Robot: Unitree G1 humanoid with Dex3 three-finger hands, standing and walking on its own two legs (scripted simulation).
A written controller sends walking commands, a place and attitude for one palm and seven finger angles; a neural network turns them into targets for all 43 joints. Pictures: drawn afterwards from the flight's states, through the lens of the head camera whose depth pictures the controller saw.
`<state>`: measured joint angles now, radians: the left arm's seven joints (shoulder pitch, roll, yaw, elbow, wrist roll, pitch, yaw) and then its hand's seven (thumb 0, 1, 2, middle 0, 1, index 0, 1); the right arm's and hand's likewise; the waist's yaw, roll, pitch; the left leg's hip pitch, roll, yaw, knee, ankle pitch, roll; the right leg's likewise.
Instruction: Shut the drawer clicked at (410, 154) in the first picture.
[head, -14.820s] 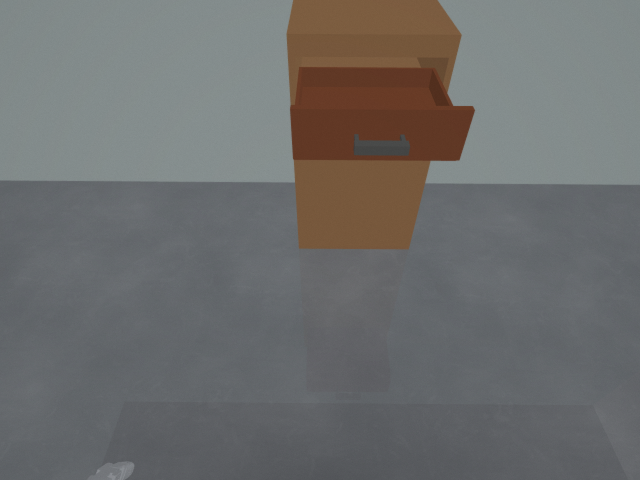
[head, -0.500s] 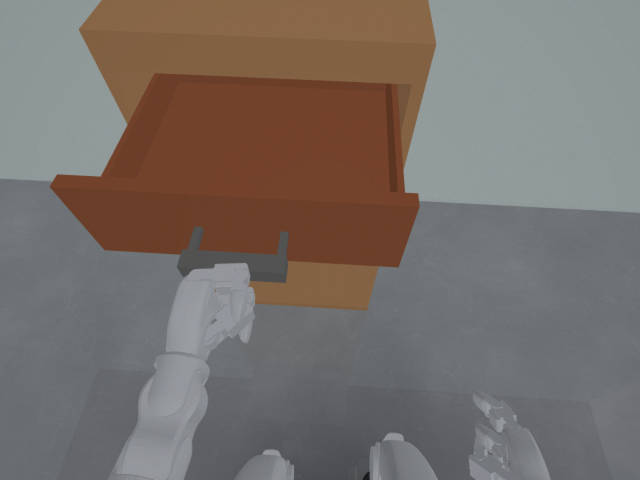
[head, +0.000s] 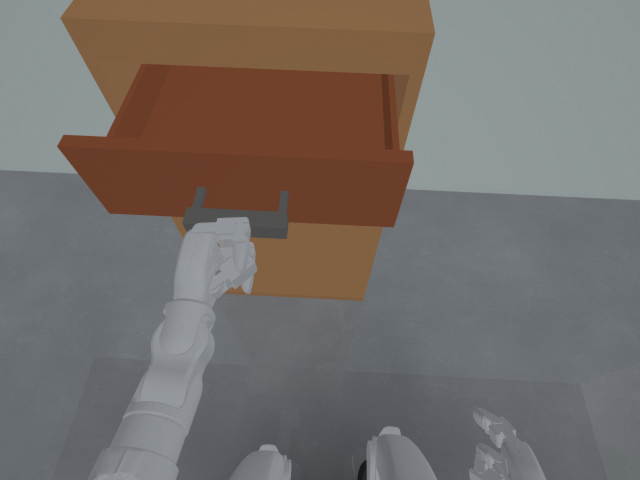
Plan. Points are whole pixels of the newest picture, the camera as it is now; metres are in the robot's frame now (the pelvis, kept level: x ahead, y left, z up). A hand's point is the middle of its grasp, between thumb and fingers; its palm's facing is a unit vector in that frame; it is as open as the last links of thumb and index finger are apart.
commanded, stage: push the drawer shut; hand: left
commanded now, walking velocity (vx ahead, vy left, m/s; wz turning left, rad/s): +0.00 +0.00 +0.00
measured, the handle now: (239, 209) +0.44 +0.12 +0.04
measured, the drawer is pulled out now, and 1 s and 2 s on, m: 0.16 0.03 0.00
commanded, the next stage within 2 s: pull the fist back off the drawer in 1.62 s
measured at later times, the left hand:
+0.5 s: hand (262, 216) +0.43 +0.08 +0.05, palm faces -0.05 -1.00 -0.04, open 2.9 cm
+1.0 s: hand (268, 180) +0.49 +0.08 +0.05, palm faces -0.04 -1.00 -0.04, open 3.0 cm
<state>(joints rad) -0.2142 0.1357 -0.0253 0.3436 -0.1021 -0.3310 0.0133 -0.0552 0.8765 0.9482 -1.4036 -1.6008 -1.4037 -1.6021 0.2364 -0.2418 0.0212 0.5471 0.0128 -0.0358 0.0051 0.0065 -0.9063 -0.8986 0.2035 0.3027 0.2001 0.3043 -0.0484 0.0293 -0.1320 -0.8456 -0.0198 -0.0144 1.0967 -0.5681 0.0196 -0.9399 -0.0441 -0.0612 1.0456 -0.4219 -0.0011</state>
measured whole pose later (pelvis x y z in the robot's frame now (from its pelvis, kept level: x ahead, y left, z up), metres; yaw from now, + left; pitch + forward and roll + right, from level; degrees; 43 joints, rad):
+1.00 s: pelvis -0.01 +0.00 -0.01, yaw -2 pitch +23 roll -1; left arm -0.83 0.26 0.24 1.05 -0.06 -0.48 0.00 -0.04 0.90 0.95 -1.40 -1.60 -1.40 -1.60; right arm 0.35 -0.26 0.01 0.63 -0.03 0.00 0.04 0.00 -0.91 -0.90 0.20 0.30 0.20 0.30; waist -0.15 0.03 -0.13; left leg -0.97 0.00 0.01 1.10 -0.55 0.02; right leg -1.07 -0.02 -0.04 1.04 -0.38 -0.01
